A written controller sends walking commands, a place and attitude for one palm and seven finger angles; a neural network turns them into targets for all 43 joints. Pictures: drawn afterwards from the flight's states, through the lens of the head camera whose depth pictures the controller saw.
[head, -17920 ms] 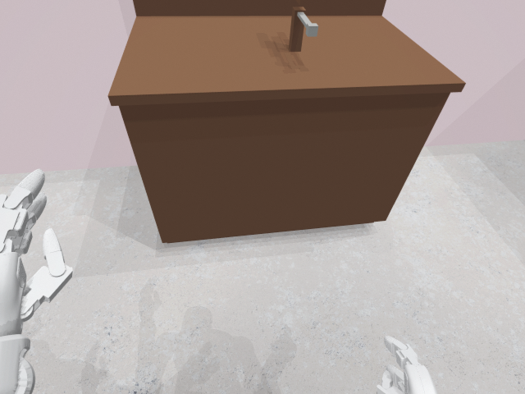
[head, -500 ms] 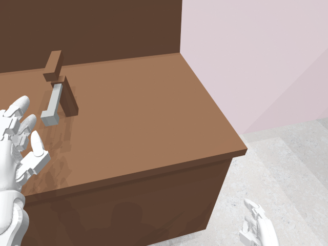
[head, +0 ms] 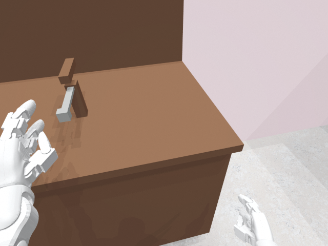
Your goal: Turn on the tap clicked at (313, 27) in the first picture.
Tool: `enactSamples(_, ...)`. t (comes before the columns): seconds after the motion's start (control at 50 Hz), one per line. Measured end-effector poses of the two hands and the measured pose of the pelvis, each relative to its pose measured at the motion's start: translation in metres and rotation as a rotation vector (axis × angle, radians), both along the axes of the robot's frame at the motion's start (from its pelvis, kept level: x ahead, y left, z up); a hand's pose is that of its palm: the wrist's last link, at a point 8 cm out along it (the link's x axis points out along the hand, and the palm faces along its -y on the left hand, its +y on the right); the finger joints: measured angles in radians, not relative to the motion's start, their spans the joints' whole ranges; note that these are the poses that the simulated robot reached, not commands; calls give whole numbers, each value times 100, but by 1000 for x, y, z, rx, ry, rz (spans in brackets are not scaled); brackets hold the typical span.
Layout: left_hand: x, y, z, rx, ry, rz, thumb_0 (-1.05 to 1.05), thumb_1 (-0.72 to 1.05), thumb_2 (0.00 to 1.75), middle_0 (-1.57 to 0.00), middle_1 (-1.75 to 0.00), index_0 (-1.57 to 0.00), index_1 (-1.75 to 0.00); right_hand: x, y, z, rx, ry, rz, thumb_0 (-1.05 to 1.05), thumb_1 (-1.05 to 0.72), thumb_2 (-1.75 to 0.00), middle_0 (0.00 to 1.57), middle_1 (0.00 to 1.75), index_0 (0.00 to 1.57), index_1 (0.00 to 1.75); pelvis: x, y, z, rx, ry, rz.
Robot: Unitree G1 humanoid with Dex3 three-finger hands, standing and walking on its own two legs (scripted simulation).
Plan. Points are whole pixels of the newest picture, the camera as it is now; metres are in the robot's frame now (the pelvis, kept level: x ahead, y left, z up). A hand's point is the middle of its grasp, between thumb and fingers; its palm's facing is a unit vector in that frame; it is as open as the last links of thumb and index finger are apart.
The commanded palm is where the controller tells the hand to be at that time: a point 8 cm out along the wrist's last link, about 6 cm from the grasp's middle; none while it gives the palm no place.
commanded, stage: turn the palm inward beside the body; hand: left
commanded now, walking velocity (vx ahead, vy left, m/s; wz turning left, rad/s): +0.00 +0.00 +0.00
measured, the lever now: (64, 114) +0.35 +0.33 +0.17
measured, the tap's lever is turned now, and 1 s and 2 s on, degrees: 0 0 0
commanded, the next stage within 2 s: reach beside the lever's end, fingers flat in 0.58 s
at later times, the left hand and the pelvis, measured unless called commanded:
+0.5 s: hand (67, 149) +0.20 +0.21 +0.22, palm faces +0.54 -0.83 -0.11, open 7.4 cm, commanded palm +0.14 +0.25 +0.22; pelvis +0.01 -0.02 +0.00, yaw +1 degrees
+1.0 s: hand (62, 146) +0.22 +0.24 +0.20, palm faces +0.57 -0.81 -0.11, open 7.4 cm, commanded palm +0.17 +0.28 +0.21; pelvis +0.01 -0.02 +0.00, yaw +1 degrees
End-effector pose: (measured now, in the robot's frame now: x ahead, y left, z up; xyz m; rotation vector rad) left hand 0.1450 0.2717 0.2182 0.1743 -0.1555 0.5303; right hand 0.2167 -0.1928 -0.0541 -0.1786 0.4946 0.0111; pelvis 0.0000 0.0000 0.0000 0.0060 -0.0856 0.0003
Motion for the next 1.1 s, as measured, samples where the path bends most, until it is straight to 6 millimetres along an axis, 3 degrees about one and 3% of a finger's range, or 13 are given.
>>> enactSamples(0.4, 5, -22, 0, -38, 39, 42, 1, 90, 90, -20, -30, -20, -30, 21, -24, 4, 5, -14, 5, 1, -91, -89, 20, 30, 20, 30, 8, -20, 1, -6, -10, 13)
enactSamples(0.76, 16, -23, 0, -34, 33, 30, 1, 90, 90, -20, -30, -20, -30, 28, -24, 1, 10, -9, 2, 1, -91, -89, 20, 30, 20, 30, 21, -20, 2, -1, 1, 11)
enactSamples(1.1, 29, 6, -10, -70, 55, 83, 1, 90, 90, -20, -30, -20, -30, 10, -23, -4, 1, 25, -29, 1, -91, -89, 20, 30, 20, 30, 11, -17, 3, -2, 1, 10)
